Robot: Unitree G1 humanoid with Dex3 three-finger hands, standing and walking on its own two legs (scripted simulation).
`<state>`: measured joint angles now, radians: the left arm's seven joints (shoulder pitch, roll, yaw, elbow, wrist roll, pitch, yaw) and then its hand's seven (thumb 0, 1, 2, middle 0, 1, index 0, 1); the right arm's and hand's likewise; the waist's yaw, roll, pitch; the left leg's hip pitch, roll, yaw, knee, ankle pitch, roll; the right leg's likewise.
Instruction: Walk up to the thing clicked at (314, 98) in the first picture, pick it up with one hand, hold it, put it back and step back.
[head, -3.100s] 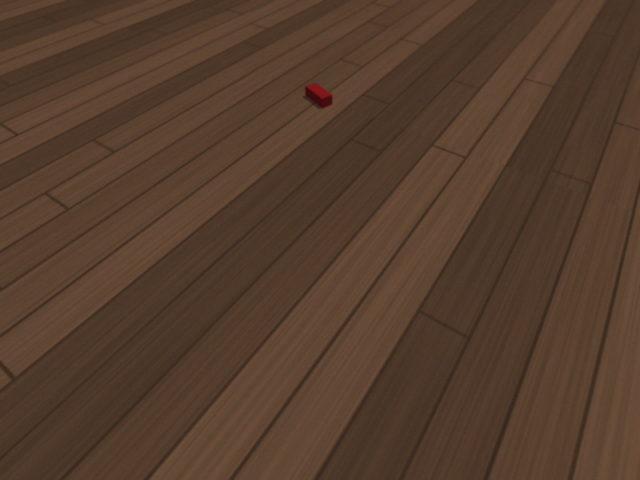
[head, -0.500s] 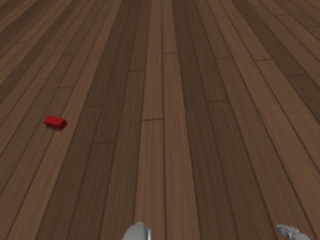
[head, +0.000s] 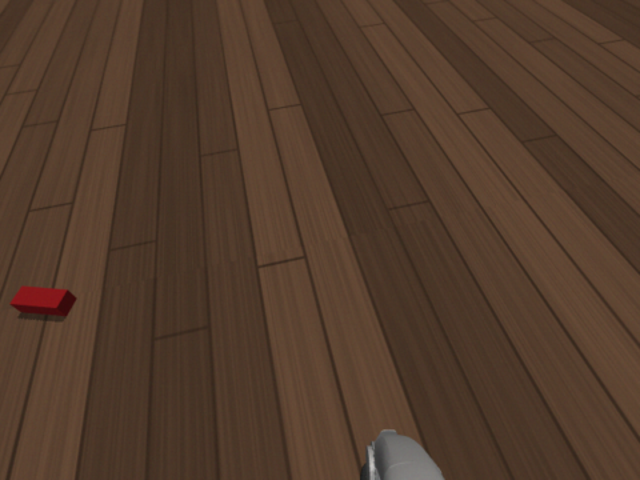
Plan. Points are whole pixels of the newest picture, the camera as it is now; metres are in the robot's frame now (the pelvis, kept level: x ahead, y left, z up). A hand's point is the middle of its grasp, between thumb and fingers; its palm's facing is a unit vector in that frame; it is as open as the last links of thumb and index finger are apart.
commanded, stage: walk up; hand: left
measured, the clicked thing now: (44, 301) +0.88 +0.97 -0.73
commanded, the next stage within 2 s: none
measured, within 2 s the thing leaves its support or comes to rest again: neither
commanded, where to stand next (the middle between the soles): +0.48 +0.78 m, yaw -11 degrees
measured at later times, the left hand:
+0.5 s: hand out of the picture +0.17 +0.53 -0.14, palm faces -0.06 -0.80 -0.60, open 7.4 cm
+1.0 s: hand out of the picture +0.31 +0.64 -0.11, palm faces -0.07 -0.80 -0.59, open 7.3 cm
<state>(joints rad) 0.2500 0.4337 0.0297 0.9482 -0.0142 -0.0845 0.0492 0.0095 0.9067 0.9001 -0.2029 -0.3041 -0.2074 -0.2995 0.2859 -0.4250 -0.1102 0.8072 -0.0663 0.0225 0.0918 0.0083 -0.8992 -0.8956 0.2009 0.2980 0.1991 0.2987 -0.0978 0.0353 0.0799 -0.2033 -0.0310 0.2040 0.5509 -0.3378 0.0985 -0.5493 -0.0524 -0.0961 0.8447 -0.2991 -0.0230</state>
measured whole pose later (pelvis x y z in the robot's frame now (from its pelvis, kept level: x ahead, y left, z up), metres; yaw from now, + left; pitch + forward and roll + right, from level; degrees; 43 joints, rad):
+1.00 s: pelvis +0.21 +0.34 -0.02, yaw -5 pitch -3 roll -1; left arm 0.28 0.40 0.04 0.89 0.02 -0.10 0.09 0.01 0.90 0.90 -0.21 -0.31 -0.21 -0.30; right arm 0.26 -0.46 -0.09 0.81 -0.06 0.10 0.09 0.01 -0.90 -0.90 0.20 0.30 0.20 0.30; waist -0.01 0.16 0.09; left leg -0.54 0.05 -0.09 1.22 -0.43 0.00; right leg -0.40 -0.07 -0.10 0.71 -0.26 -0.02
